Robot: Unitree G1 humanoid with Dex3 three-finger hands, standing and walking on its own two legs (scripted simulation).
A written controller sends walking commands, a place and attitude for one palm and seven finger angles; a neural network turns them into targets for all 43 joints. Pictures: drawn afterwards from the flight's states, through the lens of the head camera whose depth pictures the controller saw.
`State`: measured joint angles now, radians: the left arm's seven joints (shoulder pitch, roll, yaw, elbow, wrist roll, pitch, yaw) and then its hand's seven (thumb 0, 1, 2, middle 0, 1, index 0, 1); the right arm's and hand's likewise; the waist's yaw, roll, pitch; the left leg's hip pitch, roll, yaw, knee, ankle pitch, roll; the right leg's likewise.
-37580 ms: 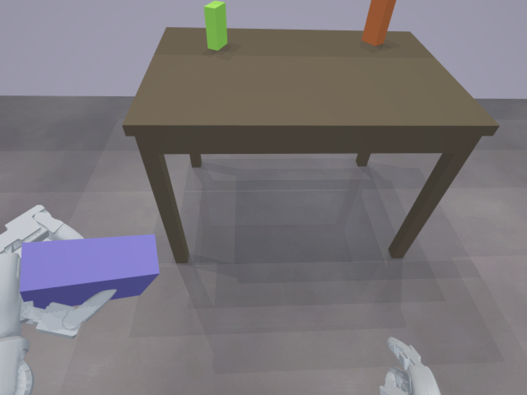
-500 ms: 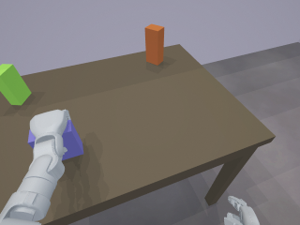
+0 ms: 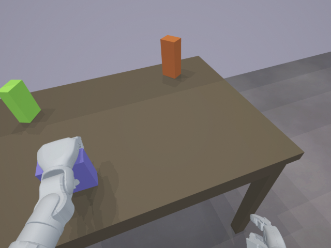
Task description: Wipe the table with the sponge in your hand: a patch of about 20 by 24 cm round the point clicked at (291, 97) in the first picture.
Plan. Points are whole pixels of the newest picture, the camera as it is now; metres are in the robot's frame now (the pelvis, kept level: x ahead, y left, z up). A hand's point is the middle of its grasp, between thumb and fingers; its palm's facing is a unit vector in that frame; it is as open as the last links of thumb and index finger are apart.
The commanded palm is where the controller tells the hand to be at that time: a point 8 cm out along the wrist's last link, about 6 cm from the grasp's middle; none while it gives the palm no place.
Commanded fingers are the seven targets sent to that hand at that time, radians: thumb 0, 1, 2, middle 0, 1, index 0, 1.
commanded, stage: wipe back along the first lane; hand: left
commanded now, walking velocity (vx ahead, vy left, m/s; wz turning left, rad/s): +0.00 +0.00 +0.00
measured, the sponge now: (73, 177) +0.28 +0.30 +0.01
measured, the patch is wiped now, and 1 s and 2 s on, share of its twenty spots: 1.00 1.00 1.00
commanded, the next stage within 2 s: lift the sponge slowly off the table in 0.60 s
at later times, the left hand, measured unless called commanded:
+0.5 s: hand (71, 183) +0.24 +0.26 +0.06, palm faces +0.02 -0.07 -1.00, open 8.9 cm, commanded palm +0.20 +0.25 +0.09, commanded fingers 0.00 0.10 1.30 -1.20 -1.60 -1.20 -1.60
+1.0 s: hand (69, 192) +0.22 +0.25 +0.06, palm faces +0.02 -0.10 -0.99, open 8.9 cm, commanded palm +0.18 +0.24 +0.11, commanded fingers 0.00 0.10 1.30 -1.20 -1.60 -1.20 -1.60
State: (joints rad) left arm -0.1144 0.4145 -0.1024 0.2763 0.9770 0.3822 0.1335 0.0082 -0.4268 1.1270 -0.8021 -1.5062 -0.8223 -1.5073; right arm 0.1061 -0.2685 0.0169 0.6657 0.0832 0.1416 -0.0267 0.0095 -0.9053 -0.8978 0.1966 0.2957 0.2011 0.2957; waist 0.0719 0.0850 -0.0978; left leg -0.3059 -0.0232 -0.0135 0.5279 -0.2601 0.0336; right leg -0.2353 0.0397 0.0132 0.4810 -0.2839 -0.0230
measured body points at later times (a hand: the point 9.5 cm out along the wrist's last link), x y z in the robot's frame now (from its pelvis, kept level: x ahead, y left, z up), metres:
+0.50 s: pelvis +0.00 -0.02 +0.00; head -0.03 -0.05 +0.45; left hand +0.23 +0.26 +0.11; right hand +0.24 -0.22 -0.07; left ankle +0.01 +0.10 -0.74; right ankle -0.02 -0.11 -0.74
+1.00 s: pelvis -0.02 -0.02 +0.00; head -0.05 -0.05 +0.45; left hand +0.21 +0.26 +0.11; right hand +0.23 -0.23 -0.07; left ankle +0.01 +0.10 -0.74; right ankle -0.02 -0.11 -0.74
